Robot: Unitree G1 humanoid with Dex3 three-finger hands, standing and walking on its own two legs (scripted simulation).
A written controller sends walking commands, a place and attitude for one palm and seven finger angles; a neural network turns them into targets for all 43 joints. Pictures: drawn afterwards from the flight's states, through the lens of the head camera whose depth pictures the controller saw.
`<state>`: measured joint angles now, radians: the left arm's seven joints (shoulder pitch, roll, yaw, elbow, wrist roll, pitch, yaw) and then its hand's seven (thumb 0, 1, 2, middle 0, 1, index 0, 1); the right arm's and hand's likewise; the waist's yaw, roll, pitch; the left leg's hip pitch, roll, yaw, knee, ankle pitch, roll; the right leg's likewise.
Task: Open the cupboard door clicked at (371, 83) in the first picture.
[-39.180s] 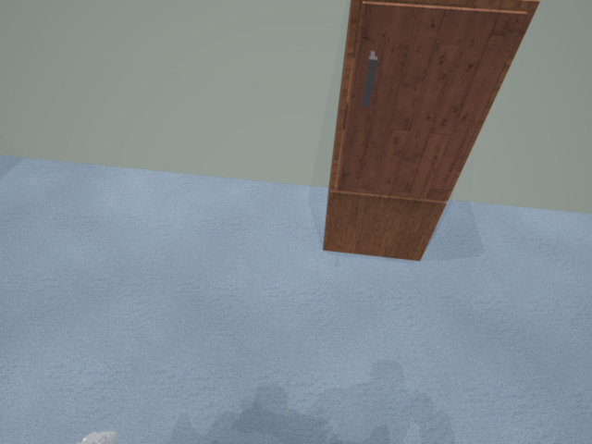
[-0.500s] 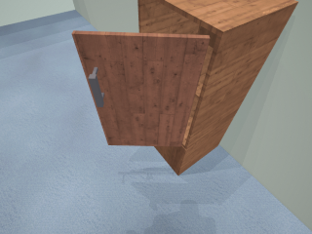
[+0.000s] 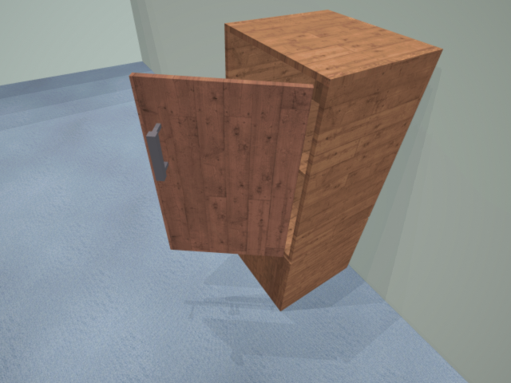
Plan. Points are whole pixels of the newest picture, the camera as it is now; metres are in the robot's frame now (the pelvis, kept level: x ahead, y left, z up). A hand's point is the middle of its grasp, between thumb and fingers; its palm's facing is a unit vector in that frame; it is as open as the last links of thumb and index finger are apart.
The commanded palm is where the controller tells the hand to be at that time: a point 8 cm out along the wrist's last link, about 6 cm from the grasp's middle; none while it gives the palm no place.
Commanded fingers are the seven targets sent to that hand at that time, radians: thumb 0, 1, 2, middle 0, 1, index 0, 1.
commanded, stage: come to a stop and stand still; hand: left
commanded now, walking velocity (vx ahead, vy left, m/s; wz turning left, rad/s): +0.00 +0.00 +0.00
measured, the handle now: (159, 152) +0.60 +0.26 +0.04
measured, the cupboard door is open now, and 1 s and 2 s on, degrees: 53 53 53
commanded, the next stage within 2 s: look again from close up in 0.84 s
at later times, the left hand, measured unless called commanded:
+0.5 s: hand out of the picture -0.05 +0.18 -0.18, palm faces +0.02 -0.99 -0.12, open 7.4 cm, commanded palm none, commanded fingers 0.00 0.90 0.90 -0.20 -0.30 -0.20 -0.30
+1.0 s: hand out of the picture -0.04 +0.21 -0.18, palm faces +0.01 -0.99 -0.15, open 7.4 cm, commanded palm none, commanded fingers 0.00 0.90 0.90 -0.20 -0.30 -0.20 -0.30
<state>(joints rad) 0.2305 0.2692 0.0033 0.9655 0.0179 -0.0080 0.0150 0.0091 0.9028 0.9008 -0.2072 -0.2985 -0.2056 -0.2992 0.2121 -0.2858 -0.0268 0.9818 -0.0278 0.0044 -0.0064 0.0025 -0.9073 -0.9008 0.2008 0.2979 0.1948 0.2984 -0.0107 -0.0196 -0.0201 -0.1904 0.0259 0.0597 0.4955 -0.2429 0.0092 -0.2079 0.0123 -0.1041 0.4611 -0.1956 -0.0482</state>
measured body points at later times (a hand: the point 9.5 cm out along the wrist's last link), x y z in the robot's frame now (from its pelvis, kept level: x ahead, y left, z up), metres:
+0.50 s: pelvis -0.01 +0.03 +0.00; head -0.03 +0.05 +0.45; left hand -0.05 +0.24 -0.17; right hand -0.07 -0.17 -0.15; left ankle +0.02 +0.11 -0.74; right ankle +0.04 -0.09 -0.74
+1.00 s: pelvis -0.01 +0.06 +0.00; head -0.03 +0.07 +0.45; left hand -0.04 +0.26 -0.17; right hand -0.02 -0.16 -0.15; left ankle +0.02 +0.11 -0.74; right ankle +0.04 -0.09 -0.74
